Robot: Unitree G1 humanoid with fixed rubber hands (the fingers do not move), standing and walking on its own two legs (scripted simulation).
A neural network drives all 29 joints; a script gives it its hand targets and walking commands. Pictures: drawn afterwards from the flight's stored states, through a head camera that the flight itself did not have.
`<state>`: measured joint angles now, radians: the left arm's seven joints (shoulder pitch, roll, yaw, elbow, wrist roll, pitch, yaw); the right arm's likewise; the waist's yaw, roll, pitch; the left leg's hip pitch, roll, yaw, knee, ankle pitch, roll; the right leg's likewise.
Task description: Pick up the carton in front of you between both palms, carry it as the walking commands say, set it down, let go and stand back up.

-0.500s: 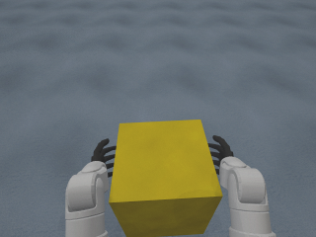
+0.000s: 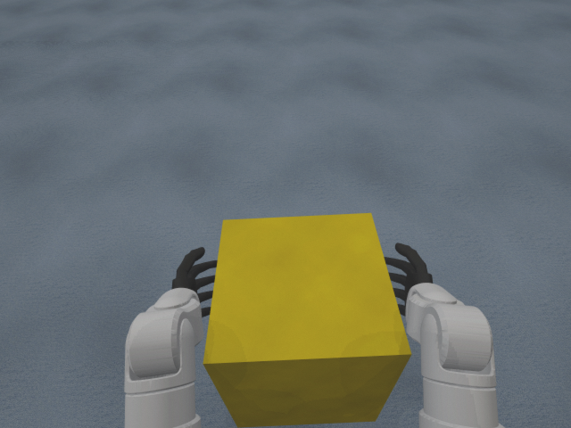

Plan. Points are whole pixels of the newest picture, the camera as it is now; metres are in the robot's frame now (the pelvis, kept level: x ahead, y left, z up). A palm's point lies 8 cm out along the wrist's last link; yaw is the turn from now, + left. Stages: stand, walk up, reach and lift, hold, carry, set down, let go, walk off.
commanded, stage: carry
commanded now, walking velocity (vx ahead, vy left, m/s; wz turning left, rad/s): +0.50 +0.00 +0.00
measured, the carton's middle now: (301, 324) +0.27 +0.00 +0.00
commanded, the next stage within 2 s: none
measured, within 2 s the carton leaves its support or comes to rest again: neither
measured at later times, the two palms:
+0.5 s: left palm (209, 161) +0.60 +0.17 +0.05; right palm (358, 160) +0.57 -0.12 +0.06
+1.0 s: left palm (233, 89) +0.84 +0.14 +0.08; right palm (356, 87) +0.83 -0.16 +0.08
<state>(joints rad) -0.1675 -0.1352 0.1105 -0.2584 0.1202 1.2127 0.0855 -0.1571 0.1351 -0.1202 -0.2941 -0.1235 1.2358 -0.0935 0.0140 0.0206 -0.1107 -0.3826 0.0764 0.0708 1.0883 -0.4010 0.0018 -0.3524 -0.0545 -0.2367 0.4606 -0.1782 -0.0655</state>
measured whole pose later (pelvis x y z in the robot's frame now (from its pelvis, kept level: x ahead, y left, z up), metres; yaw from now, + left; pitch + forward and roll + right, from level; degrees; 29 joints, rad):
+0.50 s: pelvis +0.32 +0.04 +0.00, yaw -4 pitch +4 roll -1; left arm -0.13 -0.13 0.11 -0.28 0.13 1.20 0.08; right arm -0.13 0.13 -0.09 -0.26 -0.12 1.18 -0.09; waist -0.02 -0.02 -0.04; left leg -0.34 0.04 0.23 0.42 -0.15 0.08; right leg -0.40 -0.08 -0.06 1.13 -0.35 0.00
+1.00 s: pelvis +0.57 +0.00 +0.00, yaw -1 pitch +3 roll -1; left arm -0.17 -0.14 0.11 -0.32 0.11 1.20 0.09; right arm -0.17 0.13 -0.11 -0.34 -0.12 1.22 -0.09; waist 0.00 0.04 -0.06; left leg -0.17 0.06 0.09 0.47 -0.32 -0.02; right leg -0.35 -0.02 -0.21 0.43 -0.14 -0.07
